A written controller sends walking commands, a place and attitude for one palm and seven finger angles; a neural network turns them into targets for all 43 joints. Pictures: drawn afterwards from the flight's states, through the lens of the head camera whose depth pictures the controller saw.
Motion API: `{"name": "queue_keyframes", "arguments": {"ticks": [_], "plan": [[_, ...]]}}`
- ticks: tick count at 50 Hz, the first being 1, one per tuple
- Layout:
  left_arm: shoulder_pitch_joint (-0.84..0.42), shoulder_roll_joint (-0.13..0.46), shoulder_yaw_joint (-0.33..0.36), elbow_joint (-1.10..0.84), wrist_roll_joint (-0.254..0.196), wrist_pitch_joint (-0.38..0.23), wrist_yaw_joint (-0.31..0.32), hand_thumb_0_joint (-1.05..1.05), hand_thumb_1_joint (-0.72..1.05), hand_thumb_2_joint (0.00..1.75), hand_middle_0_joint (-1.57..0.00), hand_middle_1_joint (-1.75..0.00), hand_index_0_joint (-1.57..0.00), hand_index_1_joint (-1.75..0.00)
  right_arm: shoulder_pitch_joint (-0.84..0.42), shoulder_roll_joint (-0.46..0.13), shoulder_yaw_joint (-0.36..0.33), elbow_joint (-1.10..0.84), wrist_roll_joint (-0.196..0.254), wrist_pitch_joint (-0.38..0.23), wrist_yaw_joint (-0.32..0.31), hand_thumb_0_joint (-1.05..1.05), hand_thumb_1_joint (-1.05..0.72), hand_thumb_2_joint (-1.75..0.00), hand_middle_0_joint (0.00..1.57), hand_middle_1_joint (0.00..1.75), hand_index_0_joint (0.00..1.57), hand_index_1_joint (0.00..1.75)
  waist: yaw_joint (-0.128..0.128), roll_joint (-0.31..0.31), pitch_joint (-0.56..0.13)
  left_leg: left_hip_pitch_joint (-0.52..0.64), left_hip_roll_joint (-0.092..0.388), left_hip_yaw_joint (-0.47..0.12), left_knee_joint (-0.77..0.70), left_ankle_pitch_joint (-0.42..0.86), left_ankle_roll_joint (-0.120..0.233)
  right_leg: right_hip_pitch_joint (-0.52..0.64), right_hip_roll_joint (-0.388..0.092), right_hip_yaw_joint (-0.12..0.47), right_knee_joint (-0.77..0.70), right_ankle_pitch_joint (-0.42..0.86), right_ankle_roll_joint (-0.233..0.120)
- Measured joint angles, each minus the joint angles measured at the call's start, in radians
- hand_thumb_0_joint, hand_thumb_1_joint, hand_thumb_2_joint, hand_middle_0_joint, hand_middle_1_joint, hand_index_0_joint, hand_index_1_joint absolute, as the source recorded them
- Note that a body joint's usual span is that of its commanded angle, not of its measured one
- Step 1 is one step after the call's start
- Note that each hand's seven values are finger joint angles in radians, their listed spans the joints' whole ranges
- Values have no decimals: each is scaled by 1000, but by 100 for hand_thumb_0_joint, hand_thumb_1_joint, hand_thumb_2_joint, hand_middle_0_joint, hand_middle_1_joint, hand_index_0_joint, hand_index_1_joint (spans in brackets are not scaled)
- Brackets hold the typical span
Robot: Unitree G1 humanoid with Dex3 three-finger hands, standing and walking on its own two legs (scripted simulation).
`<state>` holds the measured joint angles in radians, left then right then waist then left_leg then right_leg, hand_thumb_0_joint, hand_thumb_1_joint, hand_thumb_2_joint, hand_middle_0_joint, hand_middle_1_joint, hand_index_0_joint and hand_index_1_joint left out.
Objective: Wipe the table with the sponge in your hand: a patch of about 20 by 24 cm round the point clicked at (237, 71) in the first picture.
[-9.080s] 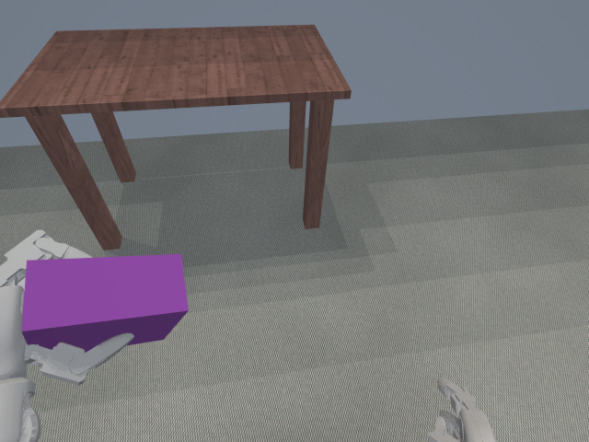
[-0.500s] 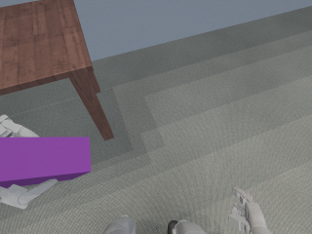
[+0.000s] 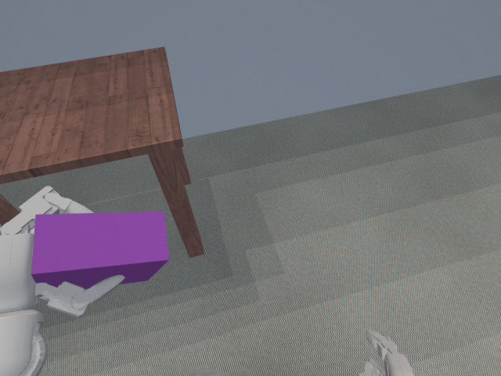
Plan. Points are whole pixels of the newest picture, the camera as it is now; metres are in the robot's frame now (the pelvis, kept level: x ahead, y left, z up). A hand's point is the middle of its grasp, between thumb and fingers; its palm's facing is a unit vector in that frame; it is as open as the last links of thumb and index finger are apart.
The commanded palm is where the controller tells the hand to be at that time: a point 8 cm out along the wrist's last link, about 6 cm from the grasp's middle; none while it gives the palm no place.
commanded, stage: take the last steps up to it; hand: left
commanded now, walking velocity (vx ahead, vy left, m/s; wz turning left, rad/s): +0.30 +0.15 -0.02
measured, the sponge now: (121, 252) +0.24 +0.18 +0.14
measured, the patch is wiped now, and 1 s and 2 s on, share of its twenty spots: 0.00 0.00 0.00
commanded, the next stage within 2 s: come to a stop and stand still in 0.94 s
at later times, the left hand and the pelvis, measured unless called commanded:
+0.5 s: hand (69, 178) +0.33 +0.27 +0.18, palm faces +0.32 -0.81 -0.50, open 10.2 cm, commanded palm +0.27 +0.33 +0.19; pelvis +0.10 +0.05 +0.00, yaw -1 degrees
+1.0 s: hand (56, 121) +0.46 +0.35 +0.18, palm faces +0.34 -0.81 -0.47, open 10.2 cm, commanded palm +0.39 +0.40 +0.19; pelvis +0.22 +0.13 -0.01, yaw -2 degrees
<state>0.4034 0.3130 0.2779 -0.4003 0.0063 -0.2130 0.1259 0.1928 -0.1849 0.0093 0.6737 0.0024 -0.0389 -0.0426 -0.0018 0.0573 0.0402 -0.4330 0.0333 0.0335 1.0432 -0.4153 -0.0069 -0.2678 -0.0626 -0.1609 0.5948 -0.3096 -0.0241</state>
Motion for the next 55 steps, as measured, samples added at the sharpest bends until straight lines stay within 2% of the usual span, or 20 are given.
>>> {"name": "queue_keyframes", "arguments": {"ticks": [3,7,11,14,17,19,22,26,29,31,33,35,37,42,46,47,49,51,53,55], "plan": [[67,17,36,-38,-10,-20,-7,-1,-49,99,-73,-136,-73,-135,-15,-7,-6,-16,1,22,3,1,-91,-90,20,30,20,30,-9,-28,13,-58,22,15,14,57,-7,13,-14,19,-69,33,10],[129,57,81,-97,-12,-36,7,-1,-49,99,-73,-136,-73,-135,2,-28,-24,-49,-1,17,-2,1,-91,-90,20,30,20,30,-7,-70,36,-12,51,47,-245,78,0,31,-44,31,-121,49,26],[136,54,88,-142,-13,-32,30,-1,-49,99,-73,-136,-73,-135,25,-70,-53,-64,-4,2,-14,1,-91,-90,20,30,20,30,7,-72,45,99,39,94,-485,142,5,42,-71,35,-88,8,62],[105,58,97,-148,-16,-29,40,-1,-49,99,-73,-136,-73,-135,17,-71,-76,-69,3,-6,-26,1,-91,-90,20,30,20,30,11,-82,54,145,20,120,-513,188,12,-1,-90,66,78,-96,69],[59,69,102,-102,-9,-20,39,-1,-49,99,-73,-136,-73,-135,-4,-27,-68,-64,7,-17,-23,1,-91,-90,20,30,19,30,7,-90,53,155,21,127,-476,119,14,-101,-50,91,356,-233,52],[49,71,100,-95,-10,-5,37,-1,-49,99,-73,-136,-73,-135,-10,-1,-52,-64,11,-32,-13,1,-91,-90,20,30,19,30,1,-81,46,170,29,125,-488,108,14,-142,-29,67,404,-235,52],[72,65,90,-132,-18,1,34,-1,-49,99,-73,-136,-73,-135,-9,28,-23,-72,15,-56,2,1,-91,-90,20,30,20,30,-2,-65,40,197,33,134,-508,97,8,-158,-15,26,301,-170,51],[108,89,82,-179,-21,-12,24,-1,-49,99,-73,-136,-73,-135,5,39,2,-80,12,-63,6,1,-91,-90,20,30,20,30,-9,-29,34,203,34,124,-445,34,-4,-79,11,-23,28,-15,30],[83,90,77,-152,-18,-23,8,-1,-49,99,-73,-136,-73,-135,-15,20,-4,-41,10,-27,7,1,-90,-90,20,30,20,30,-15,9,43,90,29,66,-137,-43,5,-59,8,-49,63,-16,-33],[78,76,90,-112,-26,-32,-1,-1,-49,99,-73,-136,-73,-135,-27,7,-10,-18,8,-2,12,1,-90,-90,20,30,20,30,-6,3,44,2,7,36,66,-34,-7,-36,-5,-38,50,-44,-34],[95,61,111,-74,-30,-38,-3,0,-49,99,-73,-136,-73,-135,-33,-9,-15,-15,7,19,12,1,-91,-90,20,30,20,30,-1,-6,43,-68,11,23,151,1,-18,-9,-13,-22,5,-33,-17],[114,48,120,-44,-27,-42,1,0,-49,99,-73,-136,-73,-135,-33,-26,-21,-21,4,28,13,1,-91,-90,20,30,20,30,-3,-16,45,-116,29,19,122,46,-23,20,-24,-15,-44,-17,-9],[121,38,112,-36,-23,-39,7,-1,-49,99,-73,-136,-73,-135,-30,-43,-28,-31,1,28,12,1,-91,-90,20,30,20,30,-3,-34,56,-127,48,33,0,84,-22,48,-41,-11,-80,-9,1],[117,28,63,-110,-9,-31,18,-1,-49,99,-73,-136,-73,-135,-20,-78,-54,-57,-2,10,3,1,-91,-90,20,30,20,30,13,-78,92,-62,50,99,-324,141,-8,101,-83,-2,-93,-34,43],[122,60,77,-204,-6,-39,26,-1,-49,99,-73,-136,-73,-135,-17,-85,-71,-98,1,0,-11,1,-91,-90,20,30,20,30,11,-86,77,73,25,147,-546,278,8,88,-96,21,35,-116,78],[100,83,92,-208,-8,-45,29,-1,-49,99,-73,-136,-73,-135,-29,-68,-80,-100,3,-4,-15,1,-91,-90,20,30,20,30,6,-103,80,67,16,156,-512,272,21,54,-105,45,140,-160,70],[45,119,112,-182,-4,-56,37,-1,-49,99,-73,-136,-73,-135,-53,-29,-80,-102,8,-8,-14,1,-91,-90,20,30,19,30,0,-123,86,59,10,165,-447,215,43,-34,-75,105,384,-259,49],[17,136,129,-145,-12,-50,34,-1,-49,99,-73,-136,-73,-135,-64,3,-58,-104,12,-12,-6,1,-91,-90,20,30,19,30,-12,-120,70,61,16,164,-441,189,53,-115,-42,100,539,-274,46],[21,137,147,-136,-20,-36,31,-1,-49,99,-73,-136,-73,-135,-63,29,-36,-106,15,-19,4,1,-91,-90,20,30,19,30,-18,-110,53,70,22,168,-462,191,54,-173,-29,75,576,-240,49],[50,125,153,-158,-31,-27,28,-1,-49,99,-73,-136,-73,-135,-53,48,-16,-110,15,-27,14,1,-91,-90,20,30,20,30,-21,-97,42,82,23,174,-489,197,57,-199,-20,55,515,-188,54]]}}
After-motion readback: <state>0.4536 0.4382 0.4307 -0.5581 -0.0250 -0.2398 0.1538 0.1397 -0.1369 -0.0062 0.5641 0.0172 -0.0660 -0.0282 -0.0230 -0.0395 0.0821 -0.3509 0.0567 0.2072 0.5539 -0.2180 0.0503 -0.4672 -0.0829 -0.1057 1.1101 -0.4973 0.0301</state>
